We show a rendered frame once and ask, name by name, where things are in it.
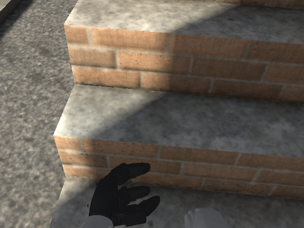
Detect robot left forearm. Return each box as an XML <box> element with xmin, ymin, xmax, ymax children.
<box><xmin>80</xmin><ymin>215</ymin><xmax>114</xmax><ymax>228</ymax></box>

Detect robot left hand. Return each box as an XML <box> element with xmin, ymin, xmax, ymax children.
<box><xmin>87</xmin><ymin>162</ymin><xmax>161</xmax><ymax>228</ymax></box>

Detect robot right thigh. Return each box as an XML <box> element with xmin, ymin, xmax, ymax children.
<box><xmin>184</xmin><ymin>207</ymin><xmax>230</xmax><ymax>228</ymax></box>

